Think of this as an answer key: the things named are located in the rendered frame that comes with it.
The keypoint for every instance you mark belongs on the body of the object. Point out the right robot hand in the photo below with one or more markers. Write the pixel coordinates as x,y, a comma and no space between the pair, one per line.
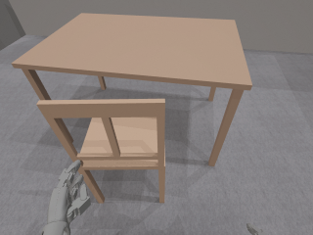
255,230

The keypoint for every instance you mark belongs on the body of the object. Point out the robot left forearm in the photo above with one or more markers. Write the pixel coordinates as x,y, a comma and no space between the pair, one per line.
56,228

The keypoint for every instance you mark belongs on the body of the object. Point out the left robot hand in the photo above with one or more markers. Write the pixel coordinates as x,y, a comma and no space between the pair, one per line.
61,207

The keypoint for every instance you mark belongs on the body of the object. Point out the chair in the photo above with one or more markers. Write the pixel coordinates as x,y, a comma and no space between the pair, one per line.
123,134

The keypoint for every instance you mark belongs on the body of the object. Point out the table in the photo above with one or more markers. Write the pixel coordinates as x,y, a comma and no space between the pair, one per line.
191,51

